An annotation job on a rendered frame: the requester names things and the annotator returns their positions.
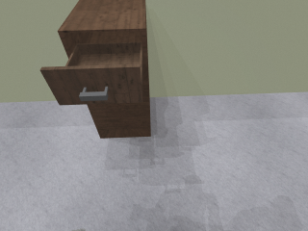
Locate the handle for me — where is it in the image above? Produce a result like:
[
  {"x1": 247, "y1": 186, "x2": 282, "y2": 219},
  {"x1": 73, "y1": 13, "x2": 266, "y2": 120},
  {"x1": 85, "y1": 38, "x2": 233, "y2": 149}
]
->
[{"x1": 79, "y1": 87, "x2": 109, "y2": 101}]

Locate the drawer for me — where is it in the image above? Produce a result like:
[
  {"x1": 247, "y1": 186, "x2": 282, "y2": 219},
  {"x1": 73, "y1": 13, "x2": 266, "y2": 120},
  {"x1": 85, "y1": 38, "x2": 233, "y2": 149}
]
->
[{"x1": 40, "y1": 41, "x2": 143, "y2": 106}]

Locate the cabinet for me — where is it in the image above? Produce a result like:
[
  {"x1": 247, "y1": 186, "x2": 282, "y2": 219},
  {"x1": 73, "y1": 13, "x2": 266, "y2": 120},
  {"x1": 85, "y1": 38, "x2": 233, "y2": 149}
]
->
[{"x1": 58, "y1": 0, "x2": 151, "y2": 139}]

